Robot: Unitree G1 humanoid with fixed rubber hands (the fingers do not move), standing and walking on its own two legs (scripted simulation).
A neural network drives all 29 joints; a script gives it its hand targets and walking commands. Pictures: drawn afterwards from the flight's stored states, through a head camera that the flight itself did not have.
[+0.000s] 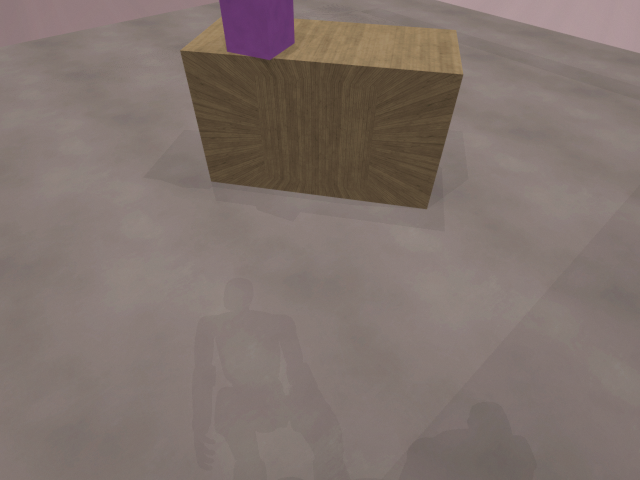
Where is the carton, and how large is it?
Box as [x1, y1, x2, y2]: [219, 0, 294, 59]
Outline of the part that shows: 219,0 227,51 270,59 294,42 292,0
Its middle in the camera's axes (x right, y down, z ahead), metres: -0.24 -0.89 +1.53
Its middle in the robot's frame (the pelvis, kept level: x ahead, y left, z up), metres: +1.76 +0.20 +0.01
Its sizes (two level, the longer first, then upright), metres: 0.210 0.200 0.250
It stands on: a pedestal, 0.66 m high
